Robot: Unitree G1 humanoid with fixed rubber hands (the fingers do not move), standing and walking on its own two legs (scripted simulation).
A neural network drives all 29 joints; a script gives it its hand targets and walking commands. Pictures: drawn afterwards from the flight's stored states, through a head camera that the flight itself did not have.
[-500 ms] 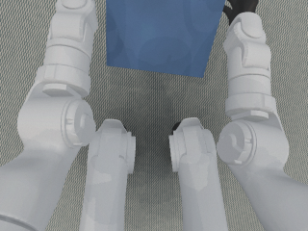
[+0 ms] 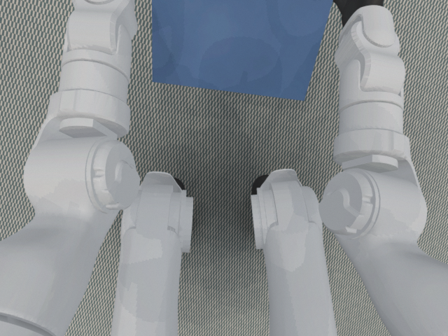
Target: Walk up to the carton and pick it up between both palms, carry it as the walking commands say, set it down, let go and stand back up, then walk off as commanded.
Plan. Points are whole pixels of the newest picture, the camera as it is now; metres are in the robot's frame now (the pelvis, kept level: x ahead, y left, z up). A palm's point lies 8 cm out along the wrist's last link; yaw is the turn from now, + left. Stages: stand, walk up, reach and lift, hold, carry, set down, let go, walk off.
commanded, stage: set down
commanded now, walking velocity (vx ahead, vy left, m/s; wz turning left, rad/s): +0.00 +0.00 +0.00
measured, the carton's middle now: (235, 6) +0.56 -0.02 -0.25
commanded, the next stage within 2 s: none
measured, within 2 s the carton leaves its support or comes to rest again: neither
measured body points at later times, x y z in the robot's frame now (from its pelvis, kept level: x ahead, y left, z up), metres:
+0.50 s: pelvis +0.01 +0.00 +0.00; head +0.38 +0.01 +0.24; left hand +0.59 +0.13 -0.17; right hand +0.56 -0.17 -0.17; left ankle +0.09 +0.12 -0.36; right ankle +0.09 -0.13 -0.36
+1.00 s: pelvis +0.01 +0.00 -0.01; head +0.38 +0.01 +0.24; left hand +0.58 +0.14 -0.18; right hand +0.55 -0.17 -0.18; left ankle +0.09 +0.12 -0.36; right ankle +0.09 -0.13 -0.36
